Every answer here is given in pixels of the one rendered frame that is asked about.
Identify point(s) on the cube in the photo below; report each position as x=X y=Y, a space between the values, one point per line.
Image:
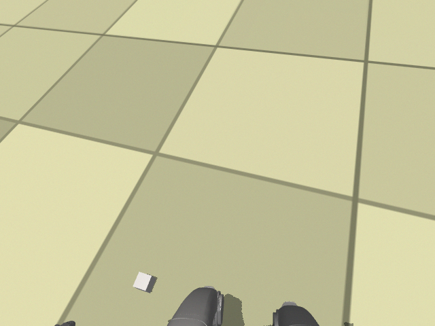
x=144 y=282

